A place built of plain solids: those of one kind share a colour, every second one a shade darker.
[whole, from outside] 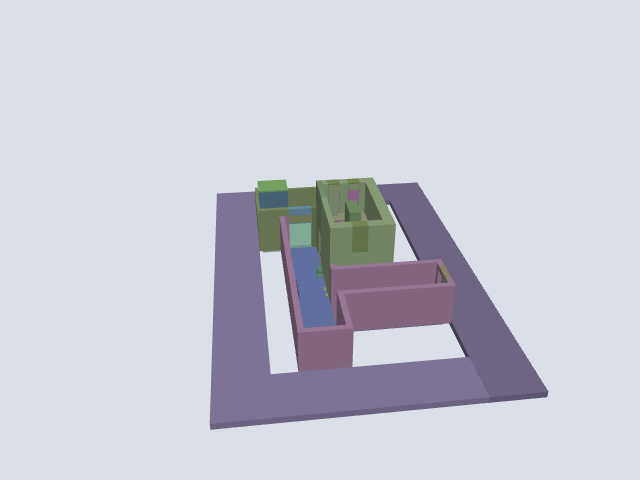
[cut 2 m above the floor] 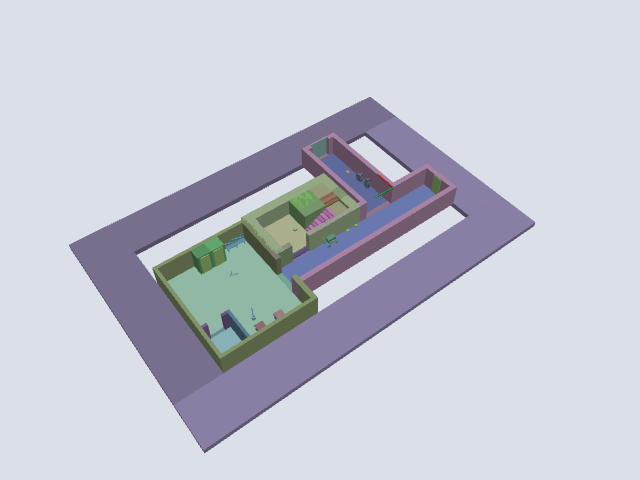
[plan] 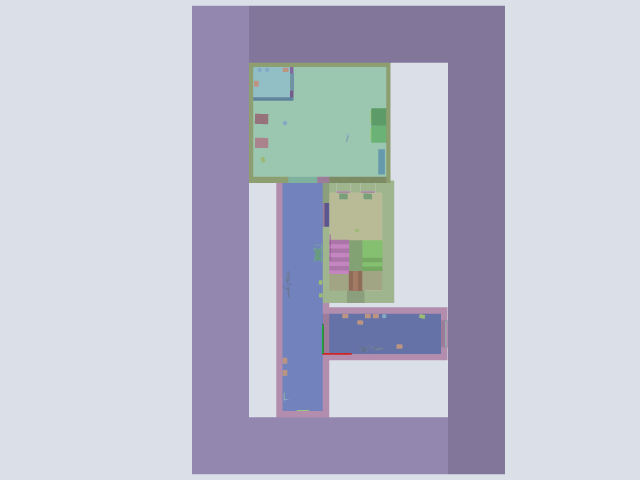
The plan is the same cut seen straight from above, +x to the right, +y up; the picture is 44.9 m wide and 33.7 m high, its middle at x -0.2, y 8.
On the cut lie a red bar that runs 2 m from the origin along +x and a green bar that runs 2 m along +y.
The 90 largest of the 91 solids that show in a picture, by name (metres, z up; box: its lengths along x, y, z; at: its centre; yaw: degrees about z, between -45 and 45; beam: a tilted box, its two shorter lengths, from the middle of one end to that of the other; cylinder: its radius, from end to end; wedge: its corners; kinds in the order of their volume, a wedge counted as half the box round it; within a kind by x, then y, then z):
{
 "ground_garden_1": {"box": [4.0, 32.9, 0.5], "at": [-7.18, 8.0, -0.27]},
 "ground_garden_2": {"box": [13.97, 4.0, 0.5], "at": [1.8, -6.45, -0.27]},
 "ground_garden_3": {"box": [13.97, 4.0, 0.5], "at": [1.8, 22.45, -0.27]},
 "ground_garden_4": {"box": [4.0, 32.9, 0.5], "at": [10.79, 8.0, -0.27]},
 "wall_hall_1": {"box": [0.45, 5.36, 6.64], "at": [0.23, 6.26, 3.2]},
 "wall_hall_2": {"box": [0.45, 1.57, 6.64], "at": [0.23, 11.39, 3.2]},
 "wall_hall_3": {"box": [0.95, 0.85, 6.64], "at": [0.47, 11.75, 3.2]},
 "wall_hall_4": {"box": [1.7, 0.85, 6.64], "at": [0.85, 4.0, 3.2]},
 "wall_hall_5": {"box": [1.0, 0.81, 2.75], "at": [1.45, 11.78, 1.71]},
 "wall_hall_6": {"box": [1.0, 0.81, 2.75], "at": [1.45, 11.78, 5.05]},
 "wall_hall_7": {"box": [1.22, 0.6, 1.7], "at": [2.31, 3.88, 3.42]},
 "wall_hall_8": {"box": [1.22, 0.85, 2.69], "at": [2.31, 4.0, 1.22]},
 "wall_hall_9": {"box": [0.72, 0.85, 6.64], "at": [2.31, 11.75, 3.2]},
 "wall_hall_10": {"box": [1.0, 0.81, 2.75], "at": [3.17, 11.78, 1.71]},
 "wall_hall_11": {"box": [1.0, 0.81, 2.75], "at": [3.17, 11.78, 5.05]},
 "wall_hall_12": {"box": [2.1, 0.85, 6.64], "at": [3.97, 4.0, 3.2]},
 "wall_hall_13": {"box": [1.35, 0.85, 6.64], "at": [4.35, 11.75, 3.2]},
 "wall_hall_14": {"box": [0.85, 8.6, 6.64], "at": [4.6, 7.88, 3.2]},
 "wall_arm_1": {"box": [0.45, 16.9, 3.45], "at": [-3.06, 4.0, 1.6]},
 "wall_arm_2": {"box": [0.85, 0.45, 3.45], "at": [-2.85, 12.22, 1.6]},
 "wall_arm_3": {"box": [3.73, 0.45, 3.45], "at": [-1.42, -4.22, 1.6]},
 "wall_arm_4": {"box": [0.85, 0.45, 3.45], "at": [0.03, 12.22, 1.6]},
 "wall_arm_5": {"box": [0.45, 4.45, 3.45], "at": [0.23, -2.23, 1.6]},
 "wall_arm_6": {"box": [0.45, 2.83, 0.12], "at": [0.23, 1.42, -0.06]},
 "wall_arm_7": {"box": [0.45, 6.11, 3.45], "at": [0.23, 5.88, 1.6]},
 "wall_arm_8": {"box": [8.75, 0.45, 3.45], "at": [4.38, -0.23, 1.6]},
 "wall_arm_9": {"box": [8.75, 0.45, 3.45], "at": [4.38, 3.06, 1.6]},
 "wall_arm_10": {"box": [0.45, 0.92, 3.45], "at": [8.53, 0.01, 1.6]},
 "wall_arm_11": {"box": [0.45, 1.9, 0.12], "at": [8.53, 1.42, -0.06]},
 "wall_arm_12": {"box": [0.45, 0.92, 3.45], "at": [8.53, 2.82, 1.6]},
 "wall_arm_13": {"box": [0.12, 1.9, 2.9], "at": [8.73, 1.42, 1.45]},
 "flightC_1": {"box": [1.42, 2.16, 3.02], "at": [3.47, 6.91, 0.99]},
 "flightC_2": {"box": [1.42, 1.85, 3.19], "at": [3.47, 7.06, 1.08]},
 "flightC_3": {"box": [1.42, 1.55, 3.36], "at": [3.47, 7.22, 1.16]},
 "flightC_4": {"box": [1.42, 1.24, 3.53], "at": [3.47, 7.37, 1.25]},
 "flightC_5": {"box": [1.42, 0.93, 3.7], "at": [3.47, 7.52, 1.33]},
 "flightC_6": {"box": [1.42, 0.32, 4.02], "at": [3.47, 7.83, 1.49]},
 "floor_yard_1": {"box": [9.33, 7.7, 0.5], "at": [-0.21, 16.3, -0.27]},
 "floor_arm_1": {"box": [2.83, 16.0, 0.52], "at": [-1.42, 4.0, -0.26]},
 "floor_arm_2": {"box": [2.29, 2.83, 0.52], "at": [1.15, 1.42, -0.26]},
 "floor_arm_3": {"box": [6.01, 2.83, 0.52], "at": [5.29, 1.42, -0.26]},
 "wall_yard_1": {"box": [0.3, 8.45, 2.41], "at": [-5.03, 16.23, 1.08]},
 "wall_yard_2": {"box": [2.75, 0.45, 4.1], "at": [-3.81, 12.22, 1.93]},
 "wall_yard_3": {"box": [9.93, 0.3, 2.16], "at": [-0.21, 20.3, 0.96]},
 "wall_yard_4": {"box": [5.15, 0.45, 4.1], "at": [2.17, 12.22, 1.93]},
 "wall_yard_5": {"box": [0.3, 8.45, 2.25], "at": [4.6, 16.23, 1.0]},
 "floor_1": {"box": [1.4, 1.4, 2.19], "at": [1.15, 5.13, 0.57]},
 "floor_2": {"box": [3.73, 3.35, 0.85], "at": [2.31, 9.65, -0.09]},
 "floor_3": {"box": [3.73, 3.35, 0.25], "at": [2.31, 9.65, 3.55]},
 "floor_4": {"box": [1.4, 1.4, 2.86], "at": [3.47, 5.13, 0.91]},
 "wall_spine_1": {"box": [0.92, 2.15, 6.62], "at": [2.31, 6.9, 3.21]},
 "wall_bin_1": {"box": [1.05, 1.21, 2.35], "at": [3.92, 15.44, 1.05]},
 "wall_bin_2": {"box": [1.05, 1.21, 2.35], "at": [3.92, 16.64, 1.05]},
 "flightA_1": {"box": [1.42, 0.25, 0.04], "at": [1.15, 5.74, 1.65]},
 "flightA_2": {"box": [1.42, 0.32, 2.03], "at": [1.15, 5.98, 0.49]},
 "flightA_3": {"box": [1.42, 0.62, 1.86], "at": [1.15, 6.13, 0.41]},
 "flightA_4": {"box": [1.42, 1.55, 1.35], "at": [1.15, 6.59, 0.16]},
 "flightA_5": {"box": [1.42, 0.25, 0.04], "at": [1.15, 6.66, 1.15]},
 "flightA_6": {"box": [1.42, 0.25, 0.04], "at": [1.15, 6.97, 0.98]},
 "flightA_7": {"box": [1.42, 0.25, 0.04], "at": [1.15, 7.58, 0.64]},
 "flightA_8": {"box": [1.42, 0.25, 0.04], "at": [1.15, 7.89, 0.48]},
 "floor_wash_1": {"box": [2.57, 2.12, 0.67], "at": [-3.6, 19.09, -0.19]},
 "flightB_1": {"box": [0.25, 1.42, 0.04], "at": [1.94, 5.13, 1.82]},
 "flightB_2": {"box": [0.62, 1.42, 2.53], "at": [2.47, 5.13, 0.75]},
 "flightB_3": {"box": [0.32, 1.42, 2.7], "at": [2.62, 5.13, 0.83]},
 "wall_over_hall_1": {"box": [0.45, 1.67, 3.69], "at": [0.23, 9.77, 4.68]},
 "wall_head_hall_1": {"box": [1.0, 0.85, 0.1], "at": [1.45, 11.75, 6.47]},
 "wall_head_hall_2": {"box": [1.22, 0.85, 2.25], "at": [2.31, 4.0, 5.4]},
 "wall_head_hall_3": {"box": [1.0, 0.85, 0.1], "at": [3.17, 11.75, 6.47]},
 "wall_washn_1": {"box": [2.82, 0.25, 3.12], "at": [-3.47, 17.91, 1.44]},
 "wall_over_yard_1": {"box": [2.03, 0.45, 1.48], "at": [-1.42, 12.22, 3.24]},
 "floor_washroof_1": {"box": [2.82, 2.37, 0.15], "at": [-3.47, 18.97, 3.07]},
 "wall_washs_1": {"box": [0.25, 0.46, 3.12], "at": [-2.19, 18.26, 1.44]},
 "wall_washs_2": {"box": [0.25, 0.46, 3.12], "at": [-2.19, 19.92, 1.44]},
 "wall_over_arm_1": {"box": [2.03, 0.45, 0.73], "at": [-1.42, 12.22, 2.96]},
 "floor_sill_arm_1": {"box": [2.03, 0.45, 0.52], "at": [-1.42, 12.22, -0.26]},
 "flightN_1": {"box": [0.32, 1.69, 0.69], "at": [0.3, 9.77, -0.18]},
 "wall_head_arm_1": {"box": [0.45, 1.9, 0.43], "at": [8.53, 1.42, 3.11]},
 "cellar_door_1": {"box": [0.85, 0.07, 1.94], "at": [-1.42, -3.96, 0.98]},
 "cellar_door_2": {"box": [0.07, 0.85, 1.89], "at": [3.37, 15.44, 0.94]},
 "cellar_door_3": {"box": [0.07, 0.85, 1.89], "at": [3.37, 16.64, 0.94]},
 "street_door_1": {"box": [0.07, 0.87, 2.46], "at": [8.63, 0.98, 1.23]},
 "street_door_2": {"box": [0.07, 0.87, 2.46], "at": [8.63, 1.85, 1.23]},
 "yard_bin_lid_1": {"box": [0.94, 0.72, 0.12], "at": [-4.3, 14.82, 1.06], "yaw": -0.7},
 "yard_bin_lid_2": {"box": [0.94, 0.72, 0.12], "at": [-4.3, 16.5, 1.06], "yaw": -1.8},
 "pram_1": {"box": [0.39, 0.78, 0.31], "at": [-0.35, 6.98, 0.65]},
 "dwelling_door_1": {"box": [0.91, 0.045, 2.07], "at": [3.17, 11.4, 4.74]},
 "mat_1": {"box": [0.6, 0.4, 0.06], "at": [1.45, 11.06, 0.32], "yaw": 0.1},
 "mat_2": {"box": [0.6, 0.4, 0.06], "at": [3.15, 11.06, 0.32], "yaw": -2.4},
 "bench_yard_1": {"box": [0.4, 1.78, 0.031], "at": [4.08, 13.48, 0.41]}
}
